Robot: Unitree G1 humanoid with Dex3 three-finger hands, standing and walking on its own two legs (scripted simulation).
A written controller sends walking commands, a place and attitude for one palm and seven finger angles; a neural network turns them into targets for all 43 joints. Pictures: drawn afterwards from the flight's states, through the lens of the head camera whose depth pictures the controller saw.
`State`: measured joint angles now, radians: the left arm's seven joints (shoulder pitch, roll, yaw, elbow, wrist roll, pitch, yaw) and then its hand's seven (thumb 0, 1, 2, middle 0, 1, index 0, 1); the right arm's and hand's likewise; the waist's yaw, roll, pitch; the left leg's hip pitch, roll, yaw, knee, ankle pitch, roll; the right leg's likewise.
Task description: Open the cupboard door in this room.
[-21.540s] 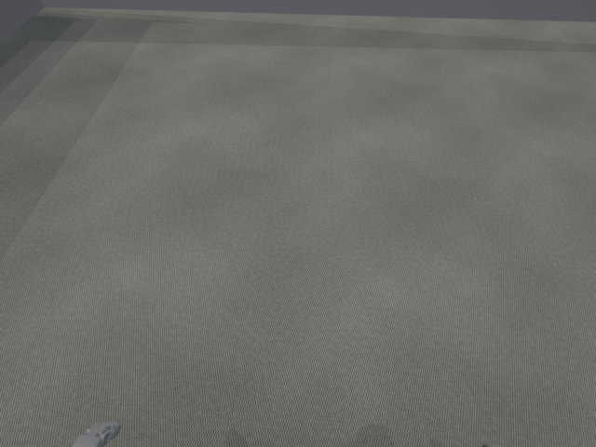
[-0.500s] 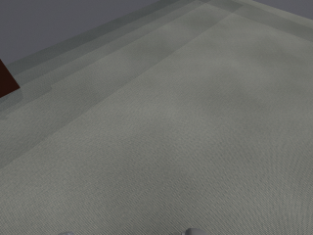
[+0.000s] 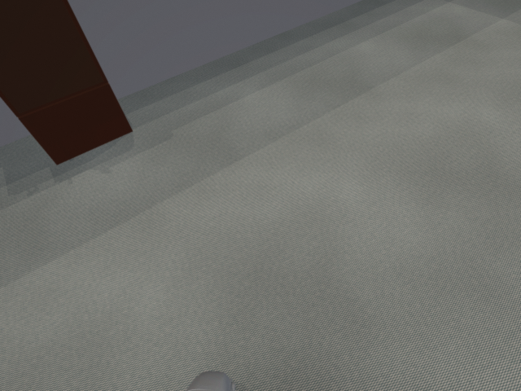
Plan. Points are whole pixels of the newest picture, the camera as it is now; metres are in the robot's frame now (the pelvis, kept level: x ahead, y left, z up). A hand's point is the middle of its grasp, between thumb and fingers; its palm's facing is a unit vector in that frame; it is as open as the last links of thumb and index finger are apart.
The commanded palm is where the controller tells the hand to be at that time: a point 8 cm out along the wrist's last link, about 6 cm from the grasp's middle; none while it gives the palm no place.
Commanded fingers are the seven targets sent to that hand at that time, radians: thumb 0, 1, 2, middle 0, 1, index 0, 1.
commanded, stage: turn or walk to find it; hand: left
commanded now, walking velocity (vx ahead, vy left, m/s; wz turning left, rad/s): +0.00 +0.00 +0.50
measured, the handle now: out of the picture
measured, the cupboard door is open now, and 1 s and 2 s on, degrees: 0 0 0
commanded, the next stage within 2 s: stand and wait in 1.80 s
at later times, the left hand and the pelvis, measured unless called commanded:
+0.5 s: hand out of the picture +0.02 +0.29 -0.17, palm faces +0.26 -0.94 -0.21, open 7.4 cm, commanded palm none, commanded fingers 0.00 0.90 0.90 -0.20 -0.30 -0.20 -0.30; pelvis +0.00 +0.06 +0.00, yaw +14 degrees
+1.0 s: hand out of the picture +0.09 +0.22 -0.15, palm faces +0.49 -0.83 -0.25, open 7.3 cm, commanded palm none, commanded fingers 0.00 0.90 0.90 -0.20 -0.30 -0.20 -0.30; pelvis +0.14 +0.03 +0.00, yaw +29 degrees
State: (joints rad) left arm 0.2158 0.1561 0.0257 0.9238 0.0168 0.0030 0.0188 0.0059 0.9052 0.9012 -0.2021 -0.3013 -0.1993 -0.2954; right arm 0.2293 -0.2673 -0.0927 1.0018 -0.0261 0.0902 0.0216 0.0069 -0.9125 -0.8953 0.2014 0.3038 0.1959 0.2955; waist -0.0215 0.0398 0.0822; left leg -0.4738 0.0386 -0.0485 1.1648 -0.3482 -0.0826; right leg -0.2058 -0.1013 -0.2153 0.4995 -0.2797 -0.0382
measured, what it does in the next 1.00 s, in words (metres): walks ahead, turning left: left foot, then right foot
